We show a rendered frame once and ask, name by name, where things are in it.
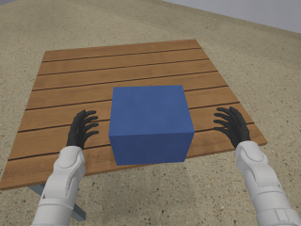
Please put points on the carton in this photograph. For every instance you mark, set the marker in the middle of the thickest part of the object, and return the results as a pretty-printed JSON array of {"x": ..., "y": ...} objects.
[{"x": 150, "y": 125}]

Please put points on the robot left hand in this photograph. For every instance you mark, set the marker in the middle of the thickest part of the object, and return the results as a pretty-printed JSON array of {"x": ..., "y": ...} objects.
[{"x": 78, "y": 131}]

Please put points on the left robot forearm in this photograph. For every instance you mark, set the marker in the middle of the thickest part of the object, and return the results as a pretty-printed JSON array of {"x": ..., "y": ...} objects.
[{"x": 59, "y": 194}]

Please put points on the right robot forearm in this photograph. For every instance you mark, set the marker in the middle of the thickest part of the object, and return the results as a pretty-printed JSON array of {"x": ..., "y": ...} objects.
[{"x": 265, "y": 190}]

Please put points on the table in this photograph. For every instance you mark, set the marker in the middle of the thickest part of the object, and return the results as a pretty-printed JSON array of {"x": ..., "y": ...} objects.
[{"x": 72, "y": 80}]

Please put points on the robot right hand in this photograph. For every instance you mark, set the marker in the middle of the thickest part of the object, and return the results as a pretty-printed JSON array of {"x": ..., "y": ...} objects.
[{"x": 236, "y": 130}]

